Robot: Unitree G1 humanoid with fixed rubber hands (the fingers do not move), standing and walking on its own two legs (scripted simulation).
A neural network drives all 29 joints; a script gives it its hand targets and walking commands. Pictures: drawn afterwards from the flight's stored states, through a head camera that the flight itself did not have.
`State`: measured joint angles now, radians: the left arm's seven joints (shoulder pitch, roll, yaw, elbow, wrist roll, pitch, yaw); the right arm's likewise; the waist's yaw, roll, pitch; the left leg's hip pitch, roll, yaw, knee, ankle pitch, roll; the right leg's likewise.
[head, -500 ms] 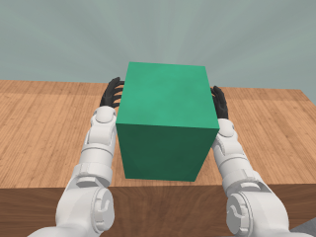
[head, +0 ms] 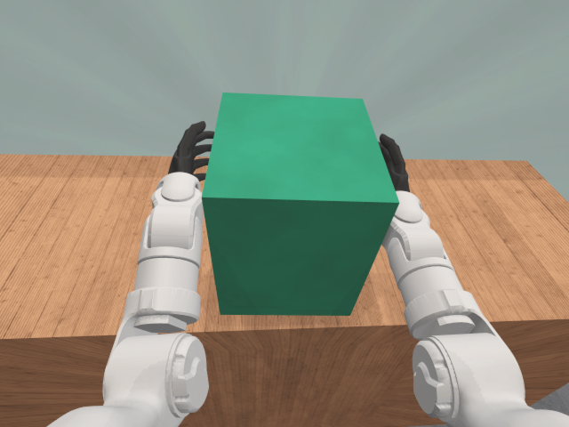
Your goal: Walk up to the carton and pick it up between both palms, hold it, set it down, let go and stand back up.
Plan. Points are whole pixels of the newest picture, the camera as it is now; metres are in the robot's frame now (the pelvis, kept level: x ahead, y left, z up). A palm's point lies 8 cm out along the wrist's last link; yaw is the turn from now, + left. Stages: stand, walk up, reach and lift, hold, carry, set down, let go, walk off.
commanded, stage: reach and lift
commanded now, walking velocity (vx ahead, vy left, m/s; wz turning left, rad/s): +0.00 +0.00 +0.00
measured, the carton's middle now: (289, 209) +0.38 -0.02 +0.13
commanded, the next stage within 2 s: hold in 1.30 s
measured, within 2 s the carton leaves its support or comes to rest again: neither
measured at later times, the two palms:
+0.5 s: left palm (175, 163) +0.38 +0.14 +0.21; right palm (399, 172) +0.37 -0.16 +0.21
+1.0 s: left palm (175, 150) +0.38 +0.13 +0.23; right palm (403, 155) +0.38 -0.16 +0.23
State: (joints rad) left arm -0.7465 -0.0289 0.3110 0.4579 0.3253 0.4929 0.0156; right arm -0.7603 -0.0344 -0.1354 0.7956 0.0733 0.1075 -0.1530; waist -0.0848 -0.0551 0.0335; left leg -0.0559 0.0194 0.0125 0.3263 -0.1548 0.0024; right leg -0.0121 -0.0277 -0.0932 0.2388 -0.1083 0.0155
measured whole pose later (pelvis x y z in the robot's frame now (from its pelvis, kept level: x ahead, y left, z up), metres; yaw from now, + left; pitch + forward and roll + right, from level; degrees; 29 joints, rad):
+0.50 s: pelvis +0.00 +0.00 +0.00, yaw +0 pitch -9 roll -1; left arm -0.76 -0.03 0.32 0.31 0.33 0.70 0.00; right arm -0.82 -0.08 -0.05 0.73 0.19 0.28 -0.17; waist -0.10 -0.05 0.02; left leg -0.02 0.02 0.01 0.34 -0.16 0.00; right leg 0.02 -0.03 -0.09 0.26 -0.12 0.02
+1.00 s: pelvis +0.00 +0.00 +0.00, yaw +0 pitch -8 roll -1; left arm -0.79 0.00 0.32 0.30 0.31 0.75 -0.01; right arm -0.88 -0.10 -0.01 0.71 0.24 0.36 -0.20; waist -0.11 -0.03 0.00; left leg -0.04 0.02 0.00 0.35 -0.17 0.00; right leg 0.00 -0.02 -0.09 0.26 -0.13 0.01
